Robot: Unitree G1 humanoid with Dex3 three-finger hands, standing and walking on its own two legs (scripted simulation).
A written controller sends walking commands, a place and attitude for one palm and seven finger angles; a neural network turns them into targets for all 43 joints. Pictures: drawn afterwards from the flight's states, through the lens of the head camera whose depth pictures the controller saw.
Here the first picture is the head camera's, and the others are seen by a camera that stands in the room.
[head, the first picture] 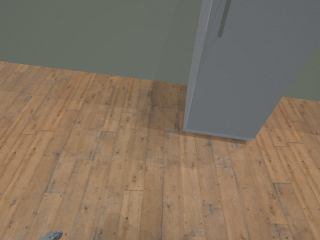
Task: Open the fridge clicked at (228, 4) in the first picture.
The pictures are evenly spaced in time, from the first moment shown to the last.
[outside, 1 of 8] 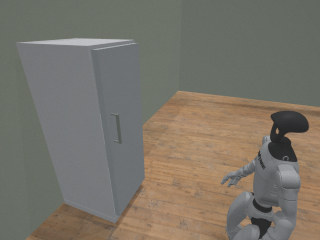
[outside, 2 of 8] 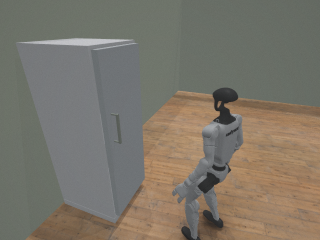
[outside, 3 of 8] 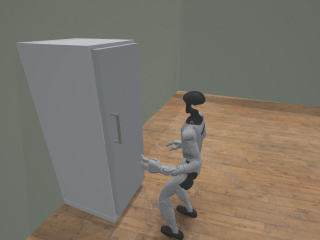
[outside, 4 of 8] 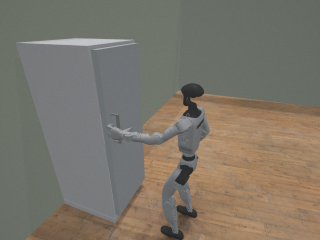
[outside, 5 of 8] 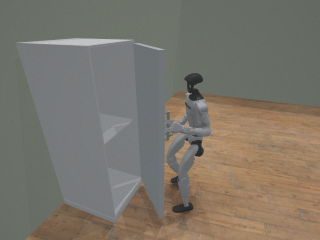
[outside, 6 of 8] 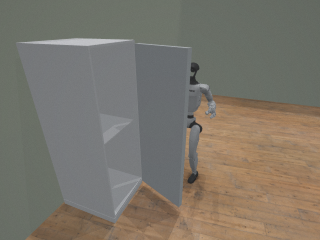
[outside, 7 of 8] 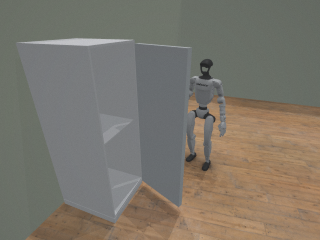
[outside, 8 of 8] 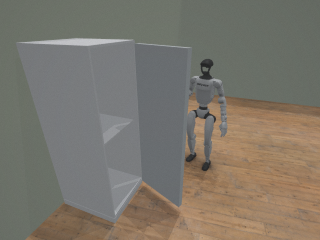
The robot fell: no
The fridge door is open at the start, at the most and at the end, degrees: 0 81 69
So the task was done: yes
